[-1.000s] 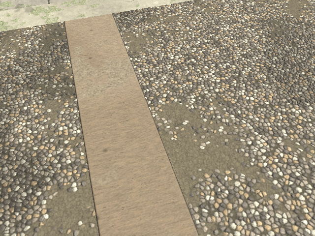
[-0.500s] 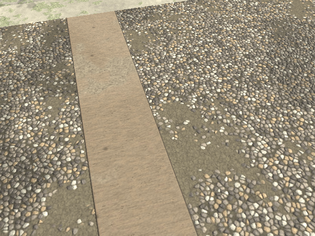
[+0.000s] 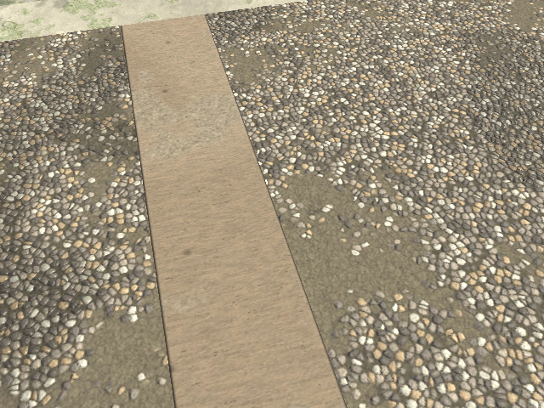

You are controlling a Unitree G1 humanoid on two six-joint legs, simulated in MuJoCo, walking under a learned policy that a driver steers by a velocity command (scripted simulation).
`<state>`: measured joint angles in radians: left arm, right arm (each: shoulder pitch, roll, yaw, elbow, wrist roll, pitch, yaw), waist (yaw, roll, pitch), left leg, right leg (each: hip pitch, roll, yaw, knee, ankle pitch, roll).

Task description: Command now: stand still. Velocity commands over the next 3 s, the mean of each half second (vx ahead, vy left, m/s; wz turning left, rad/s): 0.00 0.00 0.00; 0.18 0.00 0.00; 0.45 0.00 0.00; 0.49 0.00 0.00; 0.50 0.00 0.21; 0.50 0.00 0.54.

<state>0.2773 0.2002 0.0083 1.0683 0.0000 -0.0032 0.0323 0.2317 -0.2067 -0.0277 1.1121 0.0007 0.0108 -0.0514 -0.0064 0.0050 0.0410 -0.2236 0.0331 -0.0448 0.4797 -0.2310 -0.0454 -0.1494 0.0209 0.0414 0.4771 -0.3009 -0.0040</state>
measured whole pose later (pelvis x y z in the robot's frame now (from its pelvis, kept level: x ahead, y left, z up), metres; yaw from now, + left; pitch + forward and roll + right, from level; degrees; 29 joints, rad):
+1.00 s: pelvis +0.08 +0.04 +0.00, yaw +0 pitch +1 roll +0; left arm 0.36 0.23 0.03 1.03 -0.04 -0.08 0.01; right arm 0.43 -0.18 -0.03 1.09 0.01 -0.12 0.01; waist -0.03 -0.03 -0.02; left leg -0.15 -0.03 0.03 0.48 -0.34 0.05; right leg -0.39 -0.01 0.04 1.10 -0.38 -0.07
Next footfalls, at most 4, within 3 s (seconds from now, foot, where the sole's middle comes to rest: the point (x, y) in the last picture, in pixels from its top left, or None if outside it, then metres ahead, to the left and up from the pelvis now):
1.34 right None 0.44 -0.10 -0.77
1.88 left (232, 318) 0.75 0.14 -0.77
2.44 right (310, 228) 1.07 -0.09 -0.77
2.98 left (208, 185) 1.25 0.24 -0.78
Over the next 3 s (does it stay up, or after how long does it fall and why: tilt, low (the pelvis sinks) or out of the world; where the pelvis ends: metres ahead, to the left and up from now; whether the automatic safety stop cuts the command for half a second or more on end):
stays up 1.16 0.10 -0.02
